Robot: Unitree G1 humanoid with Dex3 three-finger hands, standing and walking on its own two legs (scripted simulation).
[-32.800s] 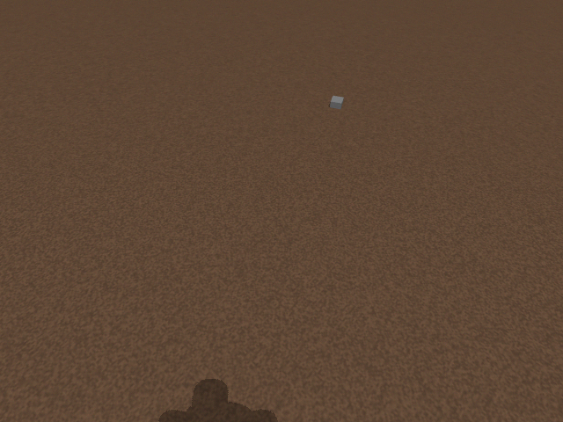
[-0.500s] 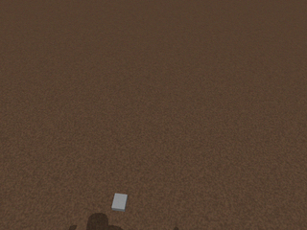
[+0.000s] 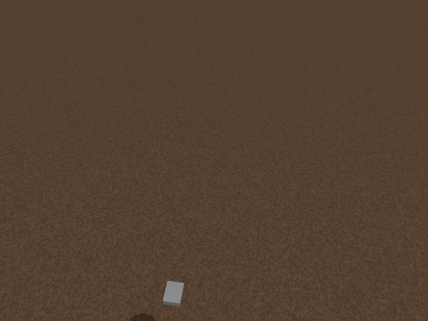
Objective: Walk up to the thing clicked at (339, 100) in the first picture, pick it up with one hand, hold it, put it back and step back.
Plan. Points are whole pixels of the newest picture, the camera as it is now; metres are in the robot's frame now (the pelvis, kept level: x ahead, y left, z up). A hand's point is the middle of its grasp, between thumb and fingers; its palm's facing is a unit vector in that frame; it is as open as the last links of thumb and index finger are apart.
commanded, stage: stand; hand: left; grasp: from above
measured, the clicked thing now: (174, 293) +0.46 +0.17 -0.76
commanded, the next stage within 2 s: step back in 1.70 s
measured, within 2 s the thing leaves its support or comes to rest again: neither
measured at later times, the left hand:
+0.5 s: hand out of the picture +0.06 +0.22 -0.16, palm faces +0.01 -0.95 -0.32, open 7.4 cm
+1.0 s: hand out of the picture +0.08 +0.22 -0.15, palm faces +0.00 -0.94 -0.33, open 7.4 cm
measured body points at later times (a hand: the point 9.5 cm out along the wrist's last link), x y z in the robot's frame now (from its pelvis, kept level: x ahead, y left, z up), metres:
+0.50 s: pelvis +0.00 -0.01 +0.00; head +0.01 -0.02 +0.45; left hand +0.06 +0.27 -0.14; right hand +0.06 -0.30 -0.14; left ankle +0.01 +0.11 -0.74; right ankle +0.01 -0.14 -0.74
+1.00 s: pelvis +0.01 -0.02 +0.00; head +0.01 -0.03 +0.45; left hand +0.08 +0.27 -0.13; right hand +0.08 -0.31 -0.14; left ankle +0.01 +0.11 -0.74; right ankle +0.01 -0.14 -0.74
